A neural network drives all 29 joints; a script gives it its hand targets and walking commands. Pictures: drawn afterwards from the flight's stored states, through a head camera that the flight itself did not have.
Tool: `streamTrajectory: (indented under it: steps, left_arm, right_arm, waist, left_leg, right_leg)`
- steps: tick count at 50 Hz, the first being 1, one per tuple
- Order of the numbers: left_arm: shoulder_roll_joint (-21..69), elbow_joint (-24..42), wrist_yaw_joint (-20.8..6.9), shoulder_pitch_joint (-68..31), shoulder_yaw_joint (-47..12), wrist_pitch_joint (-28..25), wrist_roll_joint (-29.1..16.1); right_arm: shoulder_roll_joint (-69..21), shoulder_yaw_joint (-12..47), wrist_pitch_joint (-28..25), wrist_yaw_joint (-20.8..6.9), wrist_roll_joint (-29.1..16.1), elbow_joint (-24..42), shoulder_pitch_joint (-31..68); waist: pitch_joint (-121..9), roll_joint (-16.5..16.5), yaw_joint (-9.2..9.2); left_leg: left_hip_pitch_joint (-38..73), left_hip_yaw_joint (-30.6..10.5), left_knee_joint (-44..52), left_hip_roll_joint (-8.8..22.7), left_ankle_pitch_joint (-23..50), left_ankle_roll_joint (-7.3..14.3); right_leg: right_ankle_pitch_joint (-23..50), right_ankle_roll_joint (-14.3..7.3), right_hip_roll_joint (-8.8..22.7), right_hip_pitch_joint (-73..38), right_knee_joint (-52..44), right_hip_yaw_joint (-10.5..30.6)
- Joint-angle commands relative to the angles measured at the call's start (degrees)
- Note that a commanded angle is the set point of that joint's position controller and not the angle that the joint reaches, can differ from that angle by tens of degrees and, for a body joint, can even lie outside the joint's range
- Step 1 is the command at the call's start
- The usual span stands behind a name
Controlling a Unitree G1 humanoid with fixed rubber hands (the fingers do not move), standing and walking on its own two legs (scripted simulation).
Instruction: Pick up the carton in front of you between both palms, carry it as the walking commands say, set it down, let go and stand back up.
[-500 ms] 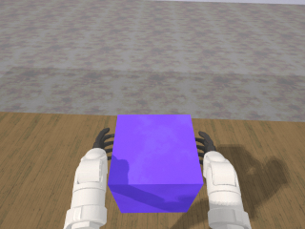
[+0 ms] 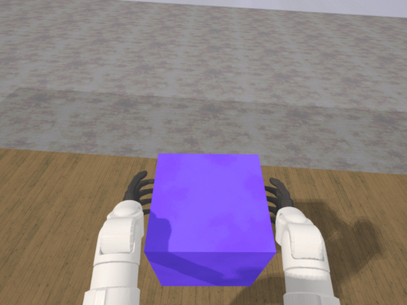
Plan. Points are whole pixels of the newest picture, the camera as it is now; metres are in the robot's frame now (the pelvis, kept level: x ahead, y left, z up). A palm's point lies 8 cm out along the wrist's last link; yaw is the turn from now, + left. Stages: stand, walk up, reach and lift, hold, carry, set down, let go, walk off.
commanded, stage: carry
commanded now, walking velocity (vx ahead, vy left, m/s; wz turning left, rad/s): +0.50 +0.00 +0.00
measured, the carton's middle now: (207, 223) +0.30 -0.01 -0.01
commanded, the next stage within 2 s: none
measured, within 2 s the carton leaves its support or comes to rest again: neither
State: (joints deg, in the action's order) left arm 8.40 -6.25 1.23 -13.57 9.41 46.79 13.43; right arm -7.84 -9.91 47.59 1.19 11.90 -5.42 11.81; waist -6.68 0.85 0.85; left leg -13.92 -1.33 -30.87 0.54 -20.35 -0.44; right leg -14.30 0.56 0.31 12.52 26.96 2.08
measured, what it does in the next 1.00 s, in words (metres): walks ahead: right foot, then left foot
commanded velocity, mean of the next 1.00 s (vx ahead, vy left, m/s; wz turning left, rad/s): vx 0.50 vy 0.00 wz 0.00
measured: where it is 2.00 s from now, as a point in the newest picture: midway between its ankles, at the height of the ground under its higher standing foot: (193, 172)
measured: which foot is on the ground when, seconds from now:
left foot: down 0.00-0.28, up 0.30-0.62, down 0.64-1.00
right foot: down 0.00-0.04, up 0.06-0.26, down 0.28-0.66, up 0.68-1.00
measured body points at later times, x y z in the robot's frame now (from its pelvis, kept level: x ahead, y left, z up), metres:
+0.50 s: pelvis +0.21 +0.00 +0.01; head +0.20 +0.00 +0.46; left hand +0.48 +0.16 +0.09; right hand +0.49 -0.14 +0.08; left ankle +0.25 +0.13 -0.69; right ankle +0.14 -0.09 -0.74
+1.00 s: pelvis +0.54 +0.05 +0.01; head +0.55 +0.06 +0.46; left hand +0.83 +0.19 +0.08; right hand +0.81 -0.11 +0.09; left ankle +0.44 +0.12 -0.74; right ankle +0.66 -0.09 -0.69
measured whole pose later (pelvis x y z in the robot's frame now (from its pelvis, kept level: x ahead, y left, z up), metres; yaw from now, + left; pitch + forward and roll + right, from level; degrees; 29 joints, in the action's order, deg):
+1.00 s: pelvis +0.54 +0.05 +0.01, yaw -1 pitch +5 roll -2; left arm 7.6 22.6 5.0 -8.4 5.3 67.5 6.5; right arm -7.5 -5.5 67.9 5.3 4.9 22.1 7.5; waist -4.3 0.1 1.6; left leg -3.1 13.5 -14.4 1.9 -16.6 1.9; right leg -6.2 -0.4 5.2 35.8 38.1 -8.7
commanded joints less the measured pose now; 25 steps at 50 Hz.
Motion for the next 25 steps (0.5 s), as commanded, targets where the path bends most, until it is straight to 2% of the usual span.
streamTrajectory:
  steps: [1,2,3,4,5,6,7,9,10,11,12,13,14,15,16,17,18,19,20,21,23,25]
  left_arm:
    - [50.9,8.5,-11.7,-27.2,-37.9,2.4,-19.1]
    - [50.2,10.4,-11.4,-28.0,-39.0,4.2,-20.3]
    - [49.6,11.8,-11.2,-28.9,-40.2,6.1,-21.6]
    - [48.8,12.9,-11.1,-29.6,-41.4,8.2,-23.1]
    - [48.8,14.2,-11.2,-30.5,-43.2,9.9,-25.1]
    - [49.3,15.0,-11.2,-30.0,-44.1,11.4,-26.8]
    - [49.9,16.0,-11.2,-29.0,-44.6,12.6,-28.1]
    - [50.4,18.4,-11.0,-26.5,-45.2,14.8,-29.9]
    - [50.5,19.7,-10.8,-25.2,-45.2,15.8,-30.2]
    - [50.5,20.8,-10.6,-23.5,-45.0,16.8,-30.2]
    - [50.5,21.9,-10.4,-21.4,-44.6,17.7,-29.8]
    - [50.2,22.7,-10.2,-20.1,-44.1,18.6,-29.3]
    - [49.9,23.3,-10.0,-17.6,-43.6,19.5,-28.6]
    - [48.3,23.9,-9.8,-15.5,-43.0,20.0,-27.1]
    - [49.8,22.9,-9.6,-15.3,-42.4,20.5,-26.3]
    - [50.6,25.2,-9.4,-17.7,-42.4,21.0,-27.0]
    - [50.7,27.0,-9.2,-20.0,-42.7,21.6,-27.9]
    - [50.6,28.3,-9.1,-22.2,-43.0,22.1,-28.8]
    - [50.6,29.0,-9.1,-23.6,-43.4,22.5,-29.5]
    - [50.5,29.1,-9.2,-24.1,-43.6,23.0,-30.2]
    - [50.0,28.3,-9.6,-23.7,-43.8,23.7,-31.2]
    - [49.1,27.3,-10.0,-22.9,-43.8,24.2,-31.7]
  right_arm:
    - [-52.1,40.7,0.9,-12.9,-21.4,9.9,35.2]
    - [-50.8,41.1,2.7,-12.5,-21.9,11.0,35.0]
    - [-49.4,41.0,4.5,-12.0,-22.0,11.3,33.2]
    - [-48.4,41.1,6.4,-11.3,-22.1,11.5,31.3]
    - [-47.6,41.1,8.0,-10.7,-22.4,13.2,30.5]
    - [-47.0,41.3,9.5,-10.1,-23.0,15.8,30.2]
    - [-47.0,42.1,11.0,-9.6,-23.8,18.5,30.0]
    - [-47.7,43.7,13.5,-9.1,-25.7,23.0,29.0]
    - [-48.1,44.1,14.6,-9.1,-26.3,24.5,27.9]
    - [-48.4,44.5,15.8,-9.2,-26.9,25.6,26.7]
    - [-48.8,44.7,16.8,-9.4,-27.3,26.4,25.5]
    - [-49.3,45.0,17.7,-9.8,-27.6,26.7,23.9]
    - [-49.0,44.9,18.6,-10.1,-28.0,27.0,22.9]
    - [-48.7,45.3,19.7,-10.5,-28.7,28.5,22.9]
    - [-48.3,45.5,20.8,-10.9,-29.2,29.8,25.6]
    - [-48.5,45.9,21.4,-11.3,-30.3,30.3,27.7]
    - [-48.8,45.7,21.7,-11.5,-31.2,30.3,29.0]
    - [-49.1,45.4,22.0,-11.6,-31.8,30.2,29.2]
    - [-49.3,45.1,22.2,-11.4,-32.0,30.2,29.5]
    - [-49.3,44.9,22.4,-11.1,-31.8,29.7,29.3]
    - [-49.0,44.2,22.7,-10.4,-30.6,28.5,27.5]
    - [-48.8,43.3,23.1,-9.6,-29.2,27.1,25.6]
  waist:
    - [-10.5,4.4,-1.13]
    - [-9.4,-1.4,-0.85]
    - [-8.3,-12.6,-0.04]
    - [-4.4,-17.1,0.3]
    - [-2.9,-14.3,0.53]
    - [-4.3,-10.8,0.55]
    - [-6.6,-8.7,0.65]
    - [-10.3,-10.3,0.71]
    - [-11.3,-11.3,0.69]
    - [-11.6,-11.0,0.39]
    - [-11.9,-9.3,-0.17]
    - [-13.3,-6.6,-0.36]
    - [-15.9,-2.3,-1.39]
    - [-17.2,11.7,-2.32]
    - [-13.9,15.4,-2.52]
    - [-11.5,9.3,-2.52]
    - [-10.5,4.4,-2.37]
    - [-10.5,1.3,-2.22]
    - [-9.7,1.5,-2.1]
    - [-9.4,2.7,-2.1]
    - [-8.9,4.1,-1.89]
    - [-7.9,5.7,-1.92]
  left_leg:
    - [2.1,4.6,7.1,-0.2,-3.7,0.9]
    - [5.5,-2.0,11.5,4.2,-8.6,2.2]
    - [10.3,-15.3,17.4,12.4,-15.0,5.4]
    - [15.1,-25.1,20.1,18.0,-9.7,9.1]
    - [16.6,-27.0,20.1,19.4,-1.5,11.5]
    - [17.9,-23.9,19.1,19.3,4.0,11.8]
    - [19.1,-19.4,18.0,18.1,7.6,10.8]
    - [18.6,-11.1,15.5,14.5,14.1,8.4]
    - [17.4,-8.3,14.7,13.3,15.0,7.7]
    - [14.8,-5.5,13.6,12.1,14.0,7.1]
    - [9.5,-2.0,10.8,10.7,11.1,6.2]
    - [1.9,1.1,6.0,9.3,11.1,4.8]
    - [-7.8,4.3,-2.3,7.7,9.4,2.8]
    - [-22.2,9.6,-18.3,3.0,-0.8,-0.2]
    - [-32.7,7.2,-25.7,0.8,-9.7,0.5]
    - [-34.8,3.6,-31.3,4.2,-10.0,1.6]
    - [-34.7,2.7,-33.3,6.1,-8.3,1.9]
    - [-33.9,2.3,-31.2,7.3,-4.8,1.9]
    - [-32.4,2.9,-27.0,7.8,-2.1,1.4]
    - [-30.2,4.6,-23.5,7.0,0.8,0.7]
    - [-26.3,7.0,-16.2,5.8,5.2,-0.5]
    - [-22.6,9.9,-8.8,4.3,8.3,-0.5]
  right_leg:
    - [-21.2,-5.1,9.0,2.7,-8.0,6.6]
    - [-19.5,-3.2,5.6,8.0,-1.3,1.3]
    - [-14.8,-0.7,1.8,16.4,11.6,-5.3]
    - [-14.7,0.2,0.3,26.8,15.0,-8.2]
    - [-15.7,-0.2,1.7,30.0,16.0,-6.6]
    - [-15.7,-0.3,2.5,29.6,14.8,-6.4]
    - [-13.5,-0.3,2.2,27.6,12.4,-7.3]
    - [-7.5,-0.1,-0.1,21.2,8.1,-10.5]
    - [-6.1,-0.1,-0.8,17.8,5.4,-11.9]
    - [-3.5,0.1,-1.5,13.1,1.3,-13.4]
    - [1.6,0.2,-2.1,4.3,-4.1,-15.2]
    - [4.4,-0.2,-1.2,-7.5,-6.6,-14.7]
    - [1.9,-1.8,4.4,-20.6,-7.4,-8.2]
    - [-8.3,-7.5,18.9,-29.0,-12.8,14.0]
    - [-7.1,-13.8,26.6,-30.1,-14.6,26.4]
    - [-4.0,-15.4,27.2,-26.1,-14.8,26.3]
    - [-1.1,-14.4,25.3,-22.9,-14.6,21.6]
    - [-3.6,-12.5,23.6,-21.0,-16.1,16.9]
    - [-4.3,-10.6,21.8,-18.9,-17.8,12.2]
    - [-1.6,-9.5,19.8,-17.6,-18.7,7.6]
    - [3.3,-8.6,17.1,-15.7,-18.6,1.1]
    - [9.1,-7.8,15.4,-14.4,-17.6,-3.7]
